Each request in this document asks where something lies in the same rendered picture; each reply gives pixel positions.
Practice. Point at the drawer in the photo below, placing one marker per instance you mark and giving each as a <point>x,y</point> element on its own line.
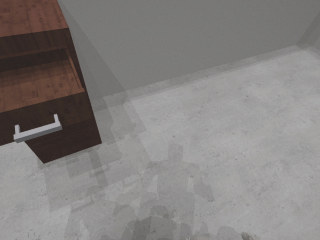
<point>37,85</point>

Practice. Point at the handle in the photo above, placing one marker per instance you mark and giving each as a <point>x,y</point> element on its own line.
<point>36,132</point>

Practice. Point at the cabinet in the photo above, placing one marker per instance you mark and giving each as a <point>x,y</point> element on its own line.
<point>28,26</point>

